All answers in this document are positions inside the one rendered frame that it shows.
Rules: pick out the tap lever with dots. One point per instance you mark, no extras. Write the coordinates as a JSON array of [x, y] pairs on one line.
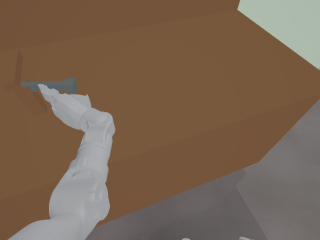
[[69, 85]]

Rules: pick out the left robot upper arm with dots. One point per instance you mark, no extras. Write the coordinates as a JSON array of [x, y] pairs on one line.
[[76, 206]]

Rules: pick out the robot left forearm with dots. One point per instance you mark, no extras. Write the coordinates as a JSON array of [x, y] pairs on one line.
[[94, 151]]

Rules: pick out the left robot hand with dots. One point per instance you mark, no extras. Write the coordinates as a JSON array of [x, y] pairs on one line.
[[67, 107]]

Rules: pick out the counter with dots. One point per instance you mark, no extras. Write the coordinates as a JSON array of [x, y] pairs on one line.
[[196, 90]]

